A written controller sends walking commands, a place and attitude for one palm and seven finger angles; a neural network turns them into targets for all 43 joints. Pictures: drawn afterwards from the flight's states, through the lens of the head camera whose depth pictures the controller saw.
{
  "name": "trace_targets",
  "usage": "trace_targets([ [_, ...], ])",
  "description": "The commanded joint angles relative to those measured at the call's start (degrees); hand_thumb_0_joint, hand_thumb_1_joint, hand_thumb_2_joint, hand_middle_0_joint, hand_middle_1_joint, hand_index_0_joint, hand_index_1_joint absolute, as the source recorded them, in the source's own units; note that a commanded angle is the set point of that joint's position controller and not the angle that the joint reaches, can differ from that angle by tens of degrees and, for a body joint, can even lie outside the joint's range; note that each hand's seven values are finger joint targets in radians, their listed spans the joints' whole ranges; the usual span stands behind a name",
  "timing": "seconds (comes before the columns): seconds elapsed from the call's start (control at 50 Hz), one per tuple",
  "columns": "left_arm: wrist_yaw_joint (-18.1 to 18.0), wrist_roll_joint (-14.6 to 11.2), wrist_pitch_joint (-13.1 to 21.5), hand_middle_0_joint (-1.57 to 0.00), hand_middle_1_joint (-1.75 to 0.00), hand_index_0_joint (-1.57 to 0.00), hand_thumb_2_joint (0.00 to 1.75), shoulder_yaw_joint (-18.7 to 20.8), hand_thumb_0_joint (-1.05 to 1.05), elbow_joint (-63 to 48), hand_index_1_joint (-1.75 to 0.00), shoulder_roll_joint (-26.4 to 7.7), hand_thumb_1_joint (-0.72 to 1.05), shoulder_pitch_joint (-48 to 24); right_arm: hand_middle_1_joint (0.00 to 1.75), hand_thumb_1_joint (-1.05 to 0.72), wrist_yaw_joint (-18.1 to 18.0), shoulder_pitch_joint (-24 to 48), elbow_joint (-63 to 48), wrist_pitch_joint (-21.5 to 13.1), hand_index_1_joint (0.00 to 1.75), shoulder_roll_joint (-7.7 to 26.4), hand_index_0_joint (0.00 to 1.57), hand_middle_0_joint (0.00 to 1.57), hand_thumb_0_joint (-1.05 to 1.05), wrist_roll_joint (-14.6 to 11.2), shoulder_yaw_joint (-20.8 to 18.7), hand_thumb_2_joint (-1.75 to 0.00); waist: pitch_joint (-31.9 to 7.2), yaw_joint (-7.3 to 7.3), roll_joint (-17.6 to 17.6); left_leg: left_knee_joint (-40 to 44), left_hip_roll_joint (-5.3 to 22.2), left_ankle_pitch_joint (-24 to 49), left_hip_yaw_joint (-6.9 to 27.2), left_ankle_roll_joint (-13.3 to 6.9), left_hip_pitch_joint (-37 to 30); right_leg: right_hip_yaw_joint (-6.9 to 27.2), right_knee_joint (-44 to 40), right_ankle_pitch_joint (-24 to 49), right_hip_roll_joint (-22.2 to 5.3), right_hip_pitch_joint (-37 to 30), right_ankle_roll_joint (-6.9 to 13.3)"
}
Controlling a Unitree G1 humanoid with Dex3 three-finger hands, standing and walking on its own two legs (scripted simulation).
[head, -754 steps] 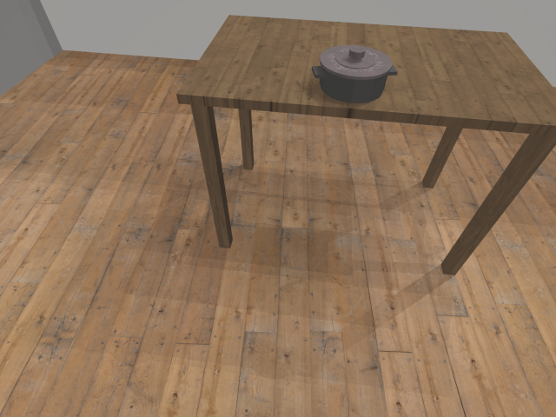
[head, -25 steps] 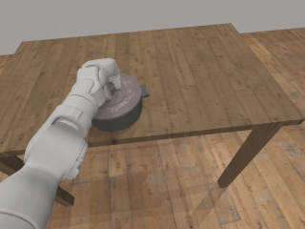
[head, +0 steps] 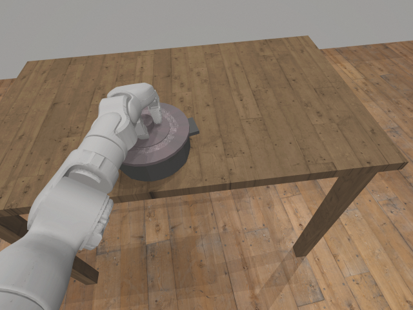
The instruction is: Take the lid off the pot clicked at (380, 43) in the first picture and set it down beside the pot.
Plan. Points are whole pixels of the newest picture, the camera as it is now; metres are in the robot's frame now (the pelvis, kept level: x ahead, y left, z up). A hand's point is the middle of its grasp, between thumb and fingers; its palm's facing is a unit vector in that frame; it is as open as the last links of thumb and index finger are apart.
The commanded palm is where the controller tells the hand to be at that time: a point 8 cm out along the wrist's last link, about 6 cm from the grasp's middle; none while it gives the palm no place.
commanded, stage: close the fingers and squeeze the knob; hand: left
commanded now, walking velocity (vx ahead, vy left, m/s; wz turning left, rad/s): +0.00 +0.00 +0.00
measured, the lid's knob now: (144, 123) +0.49 +0.13 +0.09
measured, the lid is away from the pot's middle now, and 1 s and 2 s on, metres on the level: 0.00 0.01 0.01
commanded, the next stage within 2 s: lift the lid straight up in 0.14 s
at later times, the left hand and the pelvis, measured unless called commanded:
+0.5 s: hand (138, 123) +0.45 +0.13 +0.13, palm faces -0.36 -0.08 -0.93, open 6.8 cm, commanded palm +0.45 +0.13 +0.20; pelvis +0.00 +0.00 +0.00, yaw +0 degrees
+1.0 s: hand (139, 106) +0.46 +0.12 +0.17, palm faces -0.34 -0.08 -0.94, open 6.8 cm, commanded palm +0.46 +0.12 +0.24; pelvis -0.01 +0.00 +0.00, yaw +1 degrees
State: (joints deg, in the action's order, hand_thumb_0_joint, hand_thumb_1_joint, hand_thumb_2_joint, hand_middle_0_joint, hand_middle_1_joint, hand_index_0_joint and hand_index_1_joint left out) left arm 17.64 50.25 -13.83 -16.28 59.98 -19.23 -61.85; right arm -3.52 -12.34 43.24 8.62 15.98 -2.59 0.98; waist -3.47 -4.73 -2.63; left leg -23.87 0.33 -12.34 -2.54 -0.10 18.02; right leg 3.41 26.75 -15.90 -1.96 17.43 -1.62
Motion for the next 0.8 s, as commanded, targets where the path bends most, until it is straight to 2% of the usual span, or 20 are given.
trace_targets([
  [0.0, -2.37, 1.28, -0.23, -0.91, -1.05, -0.9, 0.56, 3.42, 0.0, -11.21, -1.02, -12.91, 0.76, -30.6, 0.3, -0.9, -0.56, 2.34, -6.17, -1.18, 0.3, 7.37, 0.2, 0.2, 0.0, 0.2, -1.99, -0.9, -21.83, 0.67, 5.46, -1.06, -3.09, 19.63, -1.77, -4.04, -13.78, -4.77, -1.94, 25.52, 3.9, -4.87, 3.04],
  [0.06, -2.42, 1.35, -0.25, -0.92, -1.06, -0.91, 0.58, 1.44, 0.0, -13.21, -1.03, -10.22, 0.79, -30.8, 0.3, -0.9, -0.34, 2.72, -6.44, -1.25, 0.3, 6.76, 0.2, 0.2, 0.0, 0.22, -1.96, -0.9, -23.74, 0.6, 4.27, -1.64, -2.8, 22.87, -1.3, -3.92, -16.17, -4.86, -1.45, 26.21, 3.94, -4.46, 3.0],
  [0.1, -2.37, 1.34, -0.32, -0.93, -1.06, -0.92, 0.59, 3.11, 0.0, -13.26, -1.03, -12.02, 0.81, -29.23, 0.3, -0.9, -0.29, 3.0, -6.53, -1.17, 0.3, 7.07, 0.2, 0.2, 0.0, 0.4, -2.14, -0.9, -24.22, 1.13, 4.45, -1.93, -2.88, 23.47, -1.4, -3.93, -16.24, -4.71, -1.61, 26.83, 3.98, -5.06, 3.13],
  [0.14, -2.33, 1.08, -1.13, -0.93, -1.07, -0.92, 0.6, 1.81, 0.0, -10.51, -1.03, -10.52, 0.83, -28.63, 0.3, -0.9, -0.29, 3.09, -6.01, -0.69, 0.3, 6.87, 0.2, 0.2, 0.0, 0.15, -1.76, -0.9, -20.84, 0.57, 6.15, -1.36, -2.9, 21.05, -1.52, -3.9, -14.37, -5.04, -1.82, 25.83, 3.97, -4.2, 3.02],
  [0.16, -2.51, 1.16, -1.23, -0.93, -1.07, -0.93, 0.6, 2.83, 0.0, -11.07, -1.03, -12.06, 0.84, -30.0, 0.3, -0.9, -0.43, 3.29, -5.97, -0.57, 0.3, 7.12, 0.2, 0.2, 0.0, 0.14, -1.7, -0.9, -20.47, 0.44, 6.13, -1.05, -2.85, 20.0, -1.58, -3.86, -13.99, -4.92, -1.93, 25.29, 3.91, -4.25, 3.0],
  [0.2, -2.63, 1.31, -0.57, -0.94, -1.07, -0.93, 0.6, 3.82, 0.0, -14.38, -1.03, -13.49, 0.85, -31.75, 0.3, -0.9, -0.53, 3.78, -6.51, -0.8, 0.3, 7.03, 0.2, 0.2, 0.0, 0.32, -1.72, -0.9, -24.12, 1.32, 4.46, -1.12, -2.95, 21.33, -1.33, -3.77, -15.42, -4.78, -1.52, 26.03, 3.83, -5.63, 3.25],
  [0.22, -2.44, 1.35, -0.75, -0.94, -1.07, -0.93, 0.61, 1.49, 0.0, -12.62, -1.03, -10.56, 0.85, -30.14, 0.3, -0.9, -0.55, 3.99, -6.65, -0.95, 0.3, 6.52, 0.2, 0.2, 0.0, 0.33, -1.51, -0.9, -23.54, 1.07, 4.21, -1.41, -3.05, 22.15, -1.35, -3.92, -15.72, -4.8, -1.37, 26.31, 3.83, -5.07, 3.22],
  [0.26, -2.64, 1.23, -0.85, -0.93, -1.07, -0.93, 0.61, 3.26, 0.0, -14.36, -1.04, -12.69, 0.86, -32.01, 0.3, -0.9, -0.45, 3.68, -6.4, -0.85, 0.3, 6.74, 0.2, 0.2, 0.0, 0.31, -1.66, -0.9, -24.2, 0.88, 4.73, -1.43, -2.75, 22.91, -1.19, -3.8, -16.27, -4.71, -1.45, 26.83, 3.83, -5.59, 3.07],
  [0.3, -2.68, 1.03, -0.15, -0.93, -1.07, -0.93, 0.61, 2.33, 0.0, -18.91, -1.04, -11.78, 0.86, -33.94, 0.3, -0.9, -0.36, 4.42, -7.28, -1.61, 0.3, 6.33, 0.2, 0.2, 0.0, 0.35, -1.85, -0.9, -27.53, 1.36, 2.46, -1.88, -2.76, 25.54, -0.77, -3.77, -18.99, -4.67, -1.36, 27.45, 3.88, -5.8, 3.17],
  [0.32, -2.73, 0.99, -0.38, -0.93, -1.07, -0.93, 0.61, 1.16, 0.0, -17.45, -1.04, -10.32, 0.86, -33.82, 0.3, -0.9, -0.36, 4.08, -6.76, -1.76, 0.3, 6.16, 0.2, 0.2, 0.0, 0.31, -1.81, -0.9, -26.12, 0.65, 3.04, -2.0, -2.6, 25.8, -0.74, -3.87, -19.2, -4.79, -1.42, 27.36, 3.95, -4.77, 3.08],
  [0.38, -3.26, 0.66, -0.69, -0.93, -1.07, -0.93, 0.61, 4.09, 0.0, -19.6, -1.04, -13.98, 0.87, -34.42, 0.3, -0.9, -0.26, 4.3, -6.75, -2.22, 0.3, 6.33, 0.2, 0.2, 0.0, 0.32, -1.7, -0.9, -27.88, 1.77, 2.98, -1.91, -2.84, 27.65, -0.55, -3.82, -19.43, -4.57, -1.09, 29.53, 3.91, -6.97, 3.02],
  [0.44, -3.03, 0.76, -1.93, -0.93, -1.07, -0.93, 0.61, 1.68, 0.0, -14.29, -1.04, -11.25, 0.87, -34.1, 0.3, -0.9, -0.4, 4.44, -5.6, -1.93, 0.3, 6.38, 0.2, 0.2, 0.0, 0.05, -1.38, -0.9, -21.83, 0.76, 5.44, -0.84, -2.94, 22.64, -0.97, -3.79, -16.08, -5.06, -1.91, 26.84, 3.97, -4.92, 3.04],
  [0.46, -2.92, 0.44, -1.81, -0.93, -1.07, -0.93, 0.61, 0.94, 0.0, -16.25, -1.04, -10.43, 0.87, -36.13, 0.3, -0.9, -0.37, 4.6, -5.8, -2.24, 0.3, 6.3, 0.2, 0.2, 0.0, 0.01, -1.41, -0.9, -22.78, 0.66, 4.67, -0.52, -2.95, 21.9, -0.7, -3.68, -16.95, -5.07, -1.86, 25.93, 3.99, -4.71, 3.02],
  [0.5, -2.7, 0.12, -0.91, -0.93, -1.07, -0.93, 0.61, 2.99, 0.0, -20.26, -1.04, -13.08, 0.87, -37.88, 0.3, -0.9, -0.55, 4.79, -6.41, -3.11, 0.3, 6.48, 0.2, 0.2, 0.0, 0.36, -1.58, -0.9, -26.86, 1.61, 3.35, -0.91, -3.11, 24.02, -0.44, -3.77, -19.54, -4.74, -1.72, 27.44, 3.88, -6.31, 3.18],
  [0.52, -2.56, 0.3, -0.67, -0.93, -1.07, -0.93, 0.61, 2.29, 0.0, -20.29, -1.04, -12.37, 0.87, -38.05, 0.3, -0.9, -0.62, 4.96, -6.59, -3.54, 0.3, 6.11, 0.2, 0.2, 0.0, 0.46, -1.53, -0.9, -27.7, 1.41, 2.83, -1.2, -3.19, 24.47, -0.34, -3.87, -20.3, -4.54, -1.48, 27.72, 3.85, -6.26, 3.08],
  [0.54, -2.17, 0.27, -1.1, -0.93, -1.07, -0.93, 0.61, 0.47, 0.0, -17.33, -1.04, -9.84, 0.87, -36.82, 0.3, -0.9, -0.68, 4.56, -5.98, -3.55, 0.3, 5.95, 0.2, 0.2, 0.0, 0.39, -1.5, -0.9, -25.56, 0.93, 4.26, -1.31, -3.21, 24.5, -0.37, -3.93, -19.52, -4.8, -1.67, 27.6, 3.95, -5.21, 3.03],
  [0.6, -1.88, 0.47, -1.75, -0.93, -1.07, -0.93, 0.61, 3.97, 0.0, -13.96, -1.04, -14.31, 0.87, -36.46, 0.3, -0.9, -1.03, 4.33, -5.41, -3.09, 0.3, 6.79, 0.2, 0.2, 0.0, 0.43, -1.34, -0.9, -22.3, 1.42, 7.65, 0.13, -3.54, 18.8, -0.95, -3.96, -15.7, -4.7, -2.59, 25.47, 3.87, -6.12, 2.99],
  [0.64, -1.46, 0.45, -1.58, -0.93, -1.07, -0.93, 0.61, 0.28, 0.0, -14.45, -1.04, -10.58, 0.87, -39.66, 0.3, -0.9, -1.26, 4.61, -5.43, -3.5, 0.3, 6.18, 0.2, 0.2, 0.0, 0.22, -1.0, -0.9, -22.04, 0.41, 6.26, 0.3, -3.63, 18.21, -0.92, -4.03, -16.28, -4.7, -2.48, 25.08, 3.7, -5.13, 2.88],
  [0.68, -1.41, 0.91, -1.28, -0.93, -1.07, -0.93, 0.61, 3.17, 0.0, -14.81, -1.04, -14.11, 0.87, -40.02, 0.3, -0.9, -1.41, 4.53, -5.45, -3.91, 0.3, 6.47, 0.2, 0.2, 0.0, 0.45, -1.14, -0.9, -24.3, 1.13, 5.59, 0.25, -3.57, 18.79, -0.6, -3.94, -17.31, -4.39, -2.27, 24.94, 3.69, -5.94, 2.99],
  [0.78, -0.45, 0.99, -1.63, -0.93, -1.07, -0.93, 0.61, 1.01, 0.0, -12.52, -1.04, -11.67, 0.87, -40.22, 0.3, -0.9, -1.41, 4.56, -5.33, -4.11, 0.3, 6.37, 0.2, 0.2, 0.0, 0.3, -1.06, -0.9, -22.32, 0.59, 5.22, 0.73, -3.55, 17.31, -0.94, -3.86, -16.59, -4.44, -2.81, 23.72, 3.6, -4.84, 2.92],
])
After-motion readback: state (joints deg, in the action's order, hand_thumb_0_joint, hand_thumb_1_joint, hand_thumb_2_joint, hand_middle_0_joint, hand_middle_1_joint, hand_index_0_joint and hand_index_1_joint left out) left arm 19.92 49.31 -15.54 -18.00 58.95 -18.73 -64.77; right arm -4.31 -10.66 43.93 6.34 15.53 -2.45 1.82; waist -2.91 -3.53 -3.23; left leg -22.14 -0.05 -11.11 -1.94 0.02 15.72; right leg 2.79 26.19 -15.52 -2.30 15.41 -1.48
